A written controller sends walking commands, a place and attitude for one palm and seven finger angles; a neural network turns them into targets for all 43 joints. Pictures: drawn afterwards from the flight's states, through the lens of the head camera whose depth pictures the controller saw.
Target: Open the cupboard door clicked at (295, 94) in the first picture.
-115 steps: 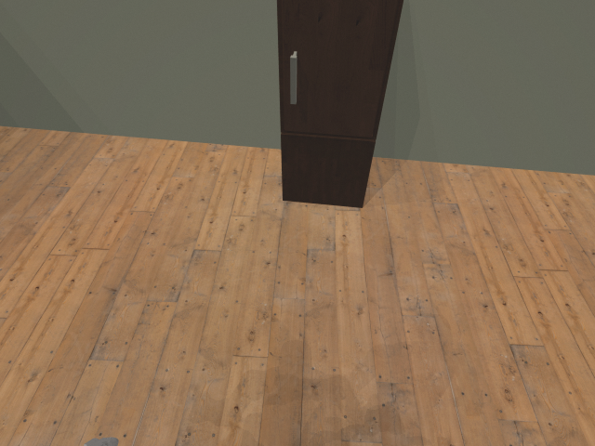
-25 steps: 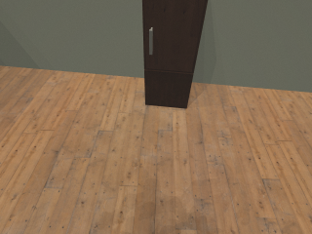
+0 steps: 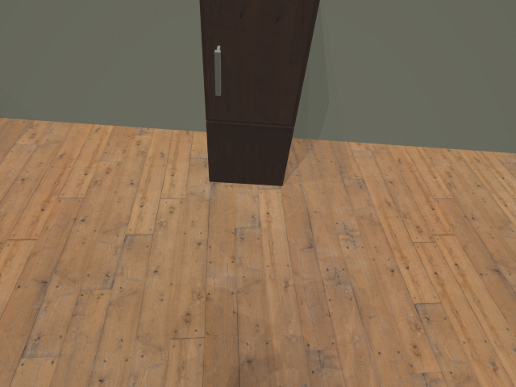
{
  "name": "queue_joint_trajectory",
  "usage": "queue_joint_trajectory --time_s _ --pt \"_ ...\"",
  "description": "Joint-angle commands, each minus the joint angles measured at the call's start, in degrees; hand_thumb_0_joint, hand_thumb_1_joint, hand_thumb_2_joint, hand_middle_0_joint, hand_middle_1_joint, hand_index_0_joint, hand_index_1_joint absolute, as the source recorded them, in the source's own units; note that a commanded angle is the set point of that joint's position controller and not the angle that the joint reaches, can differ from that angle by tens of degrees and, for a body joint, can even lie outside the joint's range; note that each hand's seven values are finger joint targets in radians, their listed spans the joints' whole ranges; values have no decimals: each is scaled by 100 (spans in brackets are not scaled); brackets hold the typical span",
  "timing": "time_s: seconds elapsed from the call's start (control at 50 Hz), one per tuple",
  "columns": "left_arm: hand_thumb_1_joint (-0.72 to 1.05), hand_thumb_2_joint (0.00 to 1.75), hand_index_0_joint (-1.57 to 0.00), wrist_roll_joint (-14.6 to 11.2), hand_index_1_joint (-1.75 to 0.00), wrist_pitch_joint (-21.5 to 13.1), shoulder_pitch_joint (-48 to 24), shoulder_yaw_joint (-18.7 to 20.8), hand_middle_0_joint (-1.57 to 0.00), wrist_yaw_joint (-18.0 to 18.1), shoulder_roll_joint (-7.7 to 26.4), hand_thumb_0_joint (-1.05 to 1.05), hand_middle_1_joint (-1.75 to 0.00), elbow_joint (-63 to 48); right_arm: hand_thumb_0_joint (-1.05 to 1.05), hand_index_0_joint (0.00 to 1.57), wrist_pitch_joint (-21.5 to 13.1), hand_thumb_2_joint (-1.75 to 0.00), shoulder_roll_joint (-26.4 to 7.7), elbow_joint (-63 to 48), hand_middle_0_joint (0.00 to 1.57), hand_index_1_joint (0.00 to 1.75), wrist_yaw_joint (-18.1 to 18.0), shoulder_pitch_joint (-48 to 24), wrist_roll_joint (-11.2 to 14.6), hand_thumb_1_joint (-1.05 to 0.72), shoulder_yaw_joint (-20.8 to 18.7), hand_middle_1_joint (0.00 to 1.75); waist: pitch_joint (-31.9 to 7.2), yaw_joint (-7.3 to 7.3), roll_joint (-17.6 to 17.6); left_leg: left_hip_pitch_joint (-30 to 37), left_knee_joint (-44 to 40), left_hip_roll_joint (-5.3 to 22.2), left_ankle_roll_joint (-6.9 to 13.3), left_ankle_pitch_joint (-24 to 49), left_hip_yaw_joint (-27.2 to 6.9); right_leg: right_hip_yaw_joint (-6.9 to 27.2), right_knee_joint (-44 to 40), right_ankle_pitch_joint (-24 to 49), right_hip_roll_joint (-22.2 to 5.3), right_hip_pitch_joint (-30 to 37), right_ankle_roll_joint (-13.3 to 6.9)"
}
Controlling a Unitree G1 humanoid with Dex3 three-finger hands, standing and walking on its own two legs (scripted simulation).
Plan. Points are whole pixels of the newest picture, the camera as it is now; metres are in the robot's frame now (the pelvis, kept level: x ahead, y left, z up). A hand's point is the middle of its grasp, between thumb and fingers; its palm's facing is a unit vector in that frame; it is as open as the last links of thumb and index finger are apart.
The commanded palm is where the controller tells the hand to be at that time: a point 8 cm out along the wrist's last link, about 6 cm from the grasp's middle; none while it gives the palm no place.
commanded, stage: walk to a spot facing it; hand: left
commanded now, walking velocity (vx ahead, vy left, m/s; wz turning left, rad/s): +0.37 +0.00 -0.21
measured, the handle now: (218, 71) +1.18 +0.19 -0.10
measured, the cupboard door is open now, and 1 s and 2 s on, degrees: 0 0 0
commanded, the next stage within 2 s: take the last steps up to it in 0.56 s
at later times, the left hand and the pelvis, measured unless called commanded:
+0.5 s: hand (193, 323) +0.27 +0.13 -0.17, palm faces -0.06 -0.98 -0.19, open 7.2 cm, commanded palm none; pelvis +0.22 -0.05 +0.00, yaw -4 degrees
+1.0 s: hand (182, 263) +0.40 +0.18 -0.17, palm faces +0.04 -0.99 -0.15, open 7.4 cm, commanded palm none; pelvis +0.41 +0.01 +0.01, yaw -2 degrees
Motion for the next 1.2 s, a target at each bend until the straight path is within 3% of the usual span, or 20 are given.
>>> queue_joint_trajectory --time_s 0.0,0.12,0.16,0.2,0.22,0.24,0.26,0.3,0.34,0.4,0.64,0.7,0.72,0.74,0.76,0.8,0.84,0.9,1.08,1.18 --pt "90 90 -20 -2 -30 -157 -975 51 -20 -130 59 0 -30 -892 0 20 -37 -90 -644 210 20 30 -101 934 40 -90 -112 30 1124 -49 948 230 -1614 1404 544 3208 -750 -151 -224 671 -382 -1781 29" --pt "90 90 -20 -52 -30 -191 -1495 5 -20 -152 43 0 -30 -1113 0 20 14 -90 -754 376 20 30 -124 963 63 -90 -157 30 978 61 1102 360 -1422 1236 476 5390 91 -889 -2711 1341 107 -269 -213" --pt "90 90 -20 -27 -30 -222 -896 63 -20 -112 213 0 -30 -937 0 20 51 -90 -942 364 20 30 -115 803 64 -90 -229 30 569 358 1154 554 -574 1316 442 6400 228 -932 -2863 1224 322 519 -401" --pt "90 90 -20 32 -30 -285 302 180 -20 -58 494 0 -30 -580 0 20 76 -90 -1064 277 20 30 -84 524 82 -90 -286 30 -74 922 1032 46 1171 1178 285 6047 290 -898 -3405 1334 383 2143 -521" --pt "90 90 -20 68 -30 -352 890 285 -20 -1 942 0 -30 -414 0 20 84 -90 -841 234 20 30 -4 569 140 -90 -250 30 -415 1140 401 -1152 2828 936 166 4277 242 12 -3657 1350 -390 3347 -793" --pt "90 90 -20 17 -30 -382 1201 400 -20 61 1427 0 -30 -373 0 20 53 -90 -405 74 20 30 16 822 212 -90 -214 30 -1048 990 -710 -2604 5013 30 -29 -322 -3 2753 -4297 1598 -2070 4182 -1546" --pt "90 90 -20 -111 -30 -356 950 435 -20 74 1615 0 -30 -491 0 20 81 -90 -496 -153 20 30 25 420 200 -90 -238 30 -909 922 -430 -3014 5789 119 121 -665 -711 3403 -5134 953 -2472 3650 -1778" --pt "90 90 -20 -96 -30 -358 -238 281 -20 127 1087 0 -30 -819 0 20 195 -90 -567 -256 20 30 74 57 68 -90 -299 30 56 413 -132 -3150 5768 624 109 307 -1108 2836 -5657 -798 -2206 1824 -1320" --pt "90 90 -20 -46 -30 -445 -610 113 -20 159 661 0 -30 -849 0 20 348 -90 -375 -190 20 30 108 81 -10 -90 -260 30 437 43 380 -2711 5115 795 20 612 -1049 1747 -5755 -273 -1752 599 -964" --pt "90 90 -20 -17 -30 -515 -635 96 -20 142 627 0 -30 -783 0 20 481 -90 -284 -191 20 30 153 345 -15 -90 -270 30 285 -224 88 -2520 4242 837 -151 887 -864 868 -5855 239 -1381 277 -798" --pt "90 90 -20 -31 -30 -562 437 45 -20 140 592 0 -30 -324 0 20 311 -90 -383 -972 20 30 310 -1789 33 -90 -230 30 531 334 -91 -2728 1213 437 -153 1242 -343 332 -5315 3071 -1374 2194 -681" --pt "90 90 -20 -59 -30 -518 405 57 -20 172 624 0 -30 -264 0 20 256 -90 -549 -707 20 30 219 -1058 18 -90 -250 30 102 -24 -4 -1335 303 92 -8 1469 -59 -59 -4147 4199 -1143 2277 -458" --pt "90 90 -20 -83 -30 -504 406 47 -20 169 557 0 -30 -279 0 20 214 -90 -807 -501 20 30 174 -353 -6 -90 -304 30 -334 -304 270 -74 -59 322 154 2195 -343 -258 -3121 3776 -931 1751 -249" --pt "90 90 -20 -129 -30 -491 596 22 -20 143 322 0 -30 -375 0 20 182 -90 -1391 -362 20 30 116 314 -66 -90 -434 30 -928 -449 1385 1306 -147 1617 730 3227 -1888 -686 -1658 1571 -305 441 63" --pt "90 90 -20 -88 -30 -521 448 -16 -20 135 233 0 -30 -546 0 20 264 -90 -1670 -282 20 30 103 628 14 -90 -469 30 -946 -455 1750 1406 -657 2522 1306 3580 -2870 -556 -211 -1335 43 -343 112" --pt "90 90 -20 -56 -30 -442 -257 53 -20 131 358 0 -30 -658 0 20 264 -90 -1311 -376 20 30 38 123 48 -90 -411 30 -183 -409 1061 337 -1129 2305 1251 2077 -2826 31 608 -790 -370 -1007 97" --pt "90 90 -20 3 -30 -350 -166 69 -20 38 153 0 -30 -555 0 20 198 -90 -859 -502 20 30 38 -475 49 -90 -289 30 364 -44 724 -746 -1558 1759 846 1192 -2019 104 213 6 -645 -677 178" --pt "90 90 -20 41 -30 -206 163 91 -20 18 -9 0 -30 -477 0 20 132 -90 -689 -574 20 30 19 -576 39 -90 -319 30 190 161 811 -1186 -1741 1397 762 1203 -1412 -24 -414 461 -683 -231 287" --pt "90 90 -20 10 -30 -165 -1054 102 -20 -36 160 0 -30 -980 0 20 188 -90 -959 -353 20 30 51 -86 9 -90 -412 30 538 -57 808 -637 -1861 1419 954 892 -1429 -203 -2410 660 -677 -404 364" --pt "90 90 -20 13 -30 -262 -952 136 -20 -54 215 0 -30 -997 0 20 257 -90 -986 -273 20 30 66 -46 -18 -90 -429 30 370 76 770 -875 -1106 1238 718 819 -1239 -521 -3633 766 -281 847 263"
